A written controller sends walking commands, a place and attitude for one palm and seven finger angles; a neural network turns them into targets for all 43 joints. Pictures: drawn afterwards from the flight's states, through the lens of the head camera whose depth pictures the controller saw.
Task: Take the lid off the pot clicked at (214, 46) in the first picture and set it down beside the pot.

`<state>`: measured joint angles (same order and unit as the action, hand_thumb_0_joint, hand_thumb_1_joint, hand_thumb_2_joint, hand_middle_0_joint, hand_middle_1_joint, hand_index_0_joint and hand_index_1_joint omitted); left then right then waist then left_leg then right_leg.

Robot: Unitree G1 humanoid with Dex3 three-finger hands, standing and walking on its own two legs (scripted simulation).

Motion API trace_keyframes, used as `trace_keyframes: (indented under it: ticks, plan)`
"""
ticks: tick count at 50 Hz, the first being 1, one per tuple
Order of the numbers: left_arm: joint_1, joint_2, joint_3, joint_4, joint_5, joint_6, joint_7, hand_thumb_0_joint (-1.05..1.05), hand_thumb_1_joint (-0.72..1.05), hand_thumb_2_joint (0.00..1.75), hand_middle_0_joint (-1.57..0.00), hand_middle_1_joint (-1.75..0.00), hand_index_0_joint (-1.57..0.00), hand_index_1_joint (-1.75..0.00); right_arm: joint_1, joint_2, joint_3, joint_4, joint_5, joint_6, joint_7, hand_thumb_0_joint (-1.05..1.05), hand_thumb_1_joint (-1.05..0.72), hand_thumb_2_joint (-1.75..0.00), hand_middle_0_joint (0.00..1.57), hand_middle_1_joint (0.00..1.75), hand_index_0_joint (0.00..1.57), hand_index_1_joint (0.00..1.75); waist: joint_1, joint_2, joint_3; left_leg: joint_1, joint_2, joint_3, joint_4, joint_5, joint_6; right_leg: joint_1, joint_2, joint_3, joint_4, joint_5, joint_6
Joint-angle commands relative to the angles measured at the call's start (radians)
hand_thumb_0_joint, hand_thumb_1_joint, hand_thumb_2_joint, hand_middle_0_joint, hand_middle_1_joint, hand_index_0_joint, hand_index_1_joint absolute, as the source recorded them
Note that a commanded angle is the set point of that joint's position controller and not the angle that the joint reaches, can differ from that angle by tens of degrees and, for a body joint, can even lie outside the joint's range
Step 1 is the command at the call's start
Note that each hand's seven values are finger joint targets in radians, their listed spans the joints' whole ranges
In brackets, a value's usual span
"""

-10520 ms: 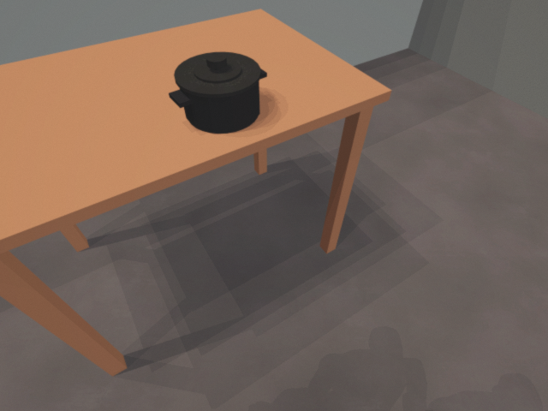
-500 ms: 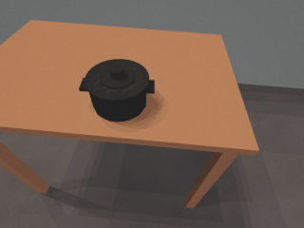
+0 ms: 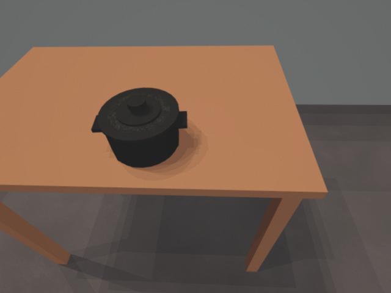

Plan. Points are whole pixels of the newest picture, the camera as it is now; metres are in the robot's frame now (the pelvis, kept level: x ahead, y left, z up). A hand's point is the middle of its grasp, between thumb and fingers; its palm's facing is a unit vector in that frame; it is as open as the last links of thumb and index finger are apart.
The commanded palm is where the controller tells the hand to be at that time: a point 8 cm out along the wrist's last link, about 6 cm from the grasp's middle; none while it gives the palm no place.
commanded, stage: come to a stop and stand still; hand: left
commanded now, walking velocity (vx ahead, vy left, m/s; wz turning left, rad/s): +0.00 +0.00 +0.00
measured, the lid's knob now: (136, 103) +0.48 +0.16 +0.14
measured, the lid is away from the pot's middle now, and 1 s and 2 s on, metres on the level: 0.00 0.00 0.00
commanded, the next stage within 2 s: look again from close up in 0.42 s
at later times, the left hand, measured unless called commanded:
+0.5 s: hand out of the picture +0.01 +0.14 -0.17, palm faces +0.07 -0.97 -0.24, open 7.3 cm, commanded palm none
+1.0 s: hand out of the picture +0.00 +0.18 -0.17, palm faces +0.02 -0.98 -0.21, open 7.4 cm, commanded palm none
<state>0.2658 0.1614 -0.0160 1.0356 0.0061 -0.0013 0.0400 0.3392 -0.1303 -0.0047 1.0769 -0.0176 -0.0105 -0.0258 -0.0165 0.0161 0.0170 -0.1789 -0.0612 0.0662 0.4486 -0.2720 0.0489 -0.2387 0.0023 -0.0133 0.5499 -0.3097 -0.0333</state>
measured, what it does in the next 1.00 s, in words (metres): stands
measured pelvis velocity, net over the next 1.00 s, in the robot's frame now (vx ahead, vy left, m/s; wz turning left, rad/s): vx -0.01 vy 0.00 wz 0.00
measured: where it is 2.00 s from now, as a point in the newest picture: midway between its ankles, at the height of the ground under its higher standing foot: outside the picture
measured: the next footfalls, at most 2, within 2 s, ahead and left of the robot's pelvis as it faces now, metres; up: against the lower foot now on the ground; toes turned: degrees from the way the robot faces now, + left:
none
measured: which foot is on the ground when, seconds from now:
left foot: down 0.00-1.00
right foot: down 0.00-1.00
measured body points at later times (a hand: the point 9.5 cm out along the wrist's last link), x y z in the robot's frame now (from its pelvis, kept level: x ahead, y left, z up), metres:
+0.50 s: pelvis +0.01 -0.03 +0.00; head +0.02 -0.05 +0.45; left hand +0.01 +0.20 -0.15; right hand +0.05 -0.26 -0.16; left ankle -0.02 +0.09 -0.74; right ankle -0.01 -0.09 -0.74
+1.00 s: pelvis -0.01 +0.00 +0.00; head +0.00 +0.00 +0.45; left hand +0.00 +0.23 -0.15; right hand -0.02 -0.20 -0.16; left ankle -0.02 +0.09 -0.74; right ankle -0.01 -0.09 -0.74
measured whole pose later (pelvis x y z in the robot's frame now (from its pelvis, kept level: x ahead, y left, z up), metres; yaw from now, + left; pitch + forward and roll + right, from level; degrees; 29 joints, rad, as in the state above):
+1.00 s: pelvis -0.01 +0.00 +0.00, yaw +0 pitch -1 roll +0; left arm 0.29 0.15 -0.01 1.05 0.01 -0.01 0.05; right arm 0.30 -0.13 0.00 1.12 -0.01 -0.02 -0.03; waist 0.00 0.01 0.05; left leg -0.18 -0.04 0.06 0.45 -0.26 0.05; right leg -0.20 0.03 -0.02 0.47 -0.25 -0.04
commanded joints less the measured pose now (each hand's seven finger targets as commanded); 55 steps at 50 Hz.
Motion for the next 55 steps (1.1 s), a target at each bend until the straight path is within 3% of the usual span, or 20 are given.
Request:
trace_keyframes:
  ticks: [1, 3, 6, 9, 13, 18, 19, 23, 24, 26, 31, 34, 40, 42, 55]
  plan:
    - [0.082, 0.087, 0.019, -0.026, -0.007, -0.039, 0.015, 0.0, 0.9, 0.9, -0.2, -0.3, -0.2, -0.3, -0.012, -0.1, -0.02, -0.072, 0.003, -0.02, -0.005, 0.0, -0.9, -0.9, 0.2, 0.3, 0.2, 0.3, 0.014, -0.046, 0.001, -0.015, 0.133, -0.153, -0.026, 0.198, -0.004, 0.015, -0.095, 0.132, -0.135, 0.233, -0.047]
    - [0.083, 0.091, 0.024, -0.027, -0.006, -0.049, 0.02, 0.0, 0.9, 0.9, -0.2, -0.3, -0.2, -0.3, 0.003, -0.094, -0.022, -0.055, 0.003, -0.019, -0.006, 0.0, -0.9, -0.9, 0.2, 0.3, 0.2, 0.3, 0.0, -0.022, -0.026, 0.007, 0.126, -0.133, 0.002, 0.218, -0.011, 0.04, -0.12, 0.155, -0.134, 0.353, -0.055]
    - [0.084, 0.101, 0.029, -0.028, -0.005, -0.049, 0.022, 0.0, 0.9, 0.9, -0.2, -0.3, -0.2, -0.3, -0.01, -0.09, -0.023, -0.048, 0.004, -0.008, -0.008, 0.0, -0.9, -0.9, 0.2, 0.3, 0.2, 0.3, -0.004, -0.06, 0.013, -0.017, 0.11, -0.113, 0.024, 0.149, -0.023, 0.038, -0.148, 0.191, -0.171, 0.383, -0.054]
    - [0.086, 0.122, 0.039, -0.026, -0.003, -0.05, 0.027, 0.0, 0.9, 0.9, -0.2, -0.3, -0.2, -0.3, -0.011, -0.085, -0.025, -0.04, 0.006, -0.001, -0.008, 0.0, -0.9, -0.9, 0.2, 0.3, 0.2, 0.3, -0.005, -0.112, 0.001, -0.039, 0.093, -0.092, 0.041, 0.08, -0.035, 0.085, -0.181, 0.219, -0.196, 0.435, -0.043]
    - [0.089, 0.12, 0.044, -0.022, 0.0, -0.047, 0.03, 0.0, 0.9, 0.9, -0.2, -0.3, -0.2, -0.3, -0.042, -0.089, -0.025, -0.03, 0.007, 0.0, -0.009, 0.0, -0.9, -0.9, 0.2, 0.3, 0.2, 0.3, 0.002, -0.069, 0.022, -0.054, 0.094, -0.088, 0.046, 0.074, -0.039, 0.102, -0.184, 0.226, -0.202, 0.473, -0.021]
    - [0.081, 0.123, 0.047, -0.025, 0.004, -0.043, 0.032, 0.0, 0.9, 0.9, -0.2, -0.3, -0.2, -0.3, -0.047, -0.091, -0.025, -0.023, 0.008, 0.0, -0.009, 0.0, -0.9, -0.9, 0.2, 0.3, 0.2, 0.3, 0.002, -0.068, 0.02, -0.03, 0.108, -0.09, 0.026, 0.095, -0.038, 0.09, -0.168, 0.204, -0.211, 0.439, 0.002]
    - [0.074, 0.126, 0.045, -0.025, 0.003, -0.039, 0.029, 0.0, 0.9, 0.9, -0.2, -0.3, -0.2, -0.3, -0.041, -0.091, -0.024, -0.023, 0.008, 0.0, -0.009, 0.0, -0.9, -0.9, 0.2, 0.3, 0.2, 0.3, 0.002, -0.04, 0.007, -0.005, 0.116, -0.093, 0.011, 0.114, -0.036, 0.08, -0.163, 0.184, -0.208, 0.411, 0.002]
    - [0.08, 0.118, 0.042, -0.022, 0.003, -0.039, 0.029, 0.0, 0.9, 0.9, -0.2, -0.3, -0.2, -0.3, -0.047, -0.096, -0.02, -0.016, 0.008, -0.005, -0.009, 0.0, -0.9, -0.9, 0.2, 0.3, 0.2, 0.3, 0.007, -0.026, 0.017, -0.004, 0.13, -0.105, 0.003, 0.171, -0.032, 0.077, -0.144, 0.164, -0.2, 0.41, 0.017]
    - [0.076, 0.121, 0.042, -0.025, 0.002, -0.035, 0.027, 0.0, 0.9, 0.9, -0.2, -0.3, -0.2, -0.3, -0.04, -0.095, -0.021, -0.018, 0.007, -0.006, -0.009, 0.0, -0.9, -0.9, 0.2, 0.3, 0.2, 0.3, 0.008, -0.01, 0.0, 0.018, 0.139, -0.106, -0.008, 0.18, -0.031, 0.071, -0.137, 0.149, -0.196, 0.38, 0.013]
    - [0.078, 0.112, 0.039, -0.024, 0.002, -0.034, 0.026, 0.0, 0.9, 0.9, -0.2, -0.3, -0.2, -0.3, -0.047, -0.097, -0.019, -0.018, 0.006, -0.006, -0.01, 0.0, -0.9, -0.9, 0.2, 0.3, 0.2, 0.3, 0.011, -0.01, 0.033, 0.001, 0.142, -0.111, -0.006, 0.183, -0.029, 0.048, -0.132, 0.15, -0.202, 0.346, 0.015]
    - [0.078, 0.111, 0.034, -0.026, 0.002, -0.029, 0.021, 0.0, 0.9, 0.9, -0.2, -0.3, -0.2, -0.3, -0.035, -0.102, -0.014, -0.014, 0.005, -0.01, -0.007, 0.0, -0.9, -0.9, 0.2, 0.3, 0.2, 0.3, 0.016, -0.019, 0.045, -0.005, 0.147, -0.124, -0.032, 0.17, -0.023, 0.03, -0.122, 0.142, -0.204, 0.244, 0.004]
    - [0.079, 0.118, 0.033, -0.026, 0.0, -0.027, 0.018, 0.0, 0.9, 0.9, -0.2, -0.3, -0.2, -0.3, -0.02, -0.098, -0.012, -0.01, 0.004, -0.014, -0.007, 0.0, -0.9, -0.9, 0.2, 0.3, 0.2, 0.3, 0.017, 0.014, 0.024, 0.006, 0.155, -0.132, -0.049, 0.176, -0.02, 0.037, -0.117, 0.131, -0.192, 0.222, -0.008]
    - [0.09, 0.103, 0.029, -0.022, 0.0, -0.026, 0.017, 0.0, 0.9, 0.9, -0.2, -0.3, -0.2, -0.3, -0.014, -0.102, -0.01, -0.004, 0.004, -0.019, -0.008, 0.0, -0.9, -0.9, 0.2, 0.3, 0.2, 0.3, 0.024, 0.012, 0.026, 0.006, 0.164, -0.144, -0.057, 0.212, -0.012, 0.033, -0.11, 0.116, -0.17, 0.223, -0.018]
    - [0.088, 0.1, 0.027, -0.02, 0.001, -0.024, 0.017, 0.0, 0.9, 0.9, -0.2, -0.3, -0.2, -0.3, -0.005, -0.095, -0.009, 0.002, 0.005, -0.018, -0.008, 0.0, -0.9, -0.9, 0.2, 0.3, 0.2, 0.3, 0.021, 0.005, 0.056, -0.011, 0.163, -0.148, -0.071, 0.178, -0.011, 0.018, -0.111, 0.12, -0.176, 0.185, -0.023]
    - [0.106, 0.083, 0.028, -0.012, 0.005, -0.017, 0.014, 0.0, 0.9, 0.9, -0.2, -0.3, -0.2, -0.3, 0.01, -0.091, -0.015, 0.0, 0.006, -0.018, -0.007, 0.0, -0.9, -0.9, 0.2, 0.3, 0.2, 0.3, 0.018, -0.006, 0.061, -0.013, 0.167, -0.164, -0.102, 0.107, 0.004, -0.018, -0.101, 0.113, -0.16, 0.124, -0.02]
